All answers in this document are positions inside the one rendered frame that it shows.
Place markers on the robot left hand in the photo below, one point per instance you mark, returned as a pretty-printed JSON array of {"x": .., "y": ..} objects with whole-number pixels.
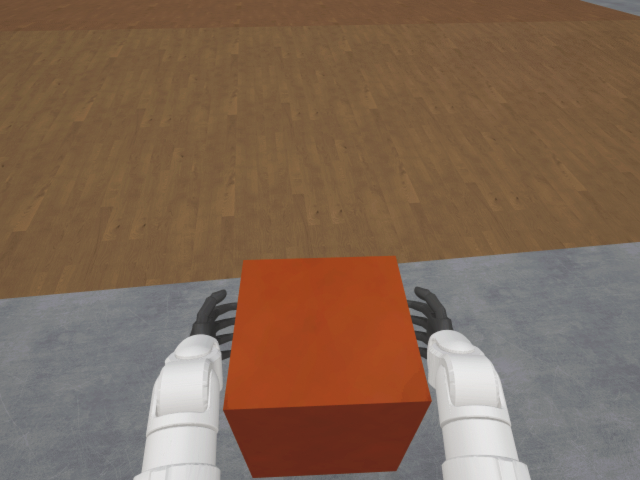
[{"x": 206, "y": 324}]

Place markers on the carton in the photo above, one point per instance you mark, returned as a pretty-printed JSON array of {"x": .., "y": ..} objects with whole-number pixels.
[{"x": 325, "y": 374}]

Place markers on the robot right forearm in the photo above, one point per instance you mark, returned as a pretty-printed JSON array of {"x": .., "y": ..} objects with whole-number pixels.
[{"x": 473, "y": 414}]

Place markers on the robot left forearm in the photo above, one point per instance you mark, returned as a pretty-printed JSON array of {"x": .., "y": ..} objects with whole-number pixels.
[{"x": 183, "y": 421}]

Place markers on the robot right hand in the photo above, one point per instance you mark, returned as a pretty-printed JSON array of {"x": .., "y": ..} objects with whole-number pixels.
[{"x": 434, "y": 311}]

